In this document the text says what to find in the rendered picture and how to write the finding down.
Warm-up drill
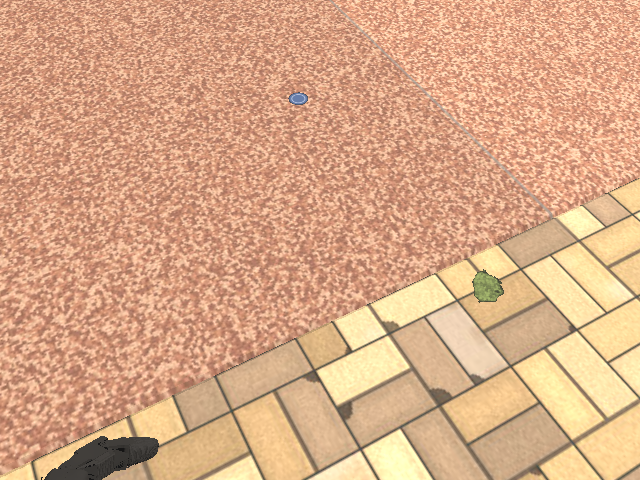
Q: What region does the left robot hand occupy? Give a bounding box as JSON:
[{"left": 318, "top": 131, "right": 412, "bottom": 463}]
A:
[{"left": 41, "top": 436, "right": 159, "bottom": 480}]

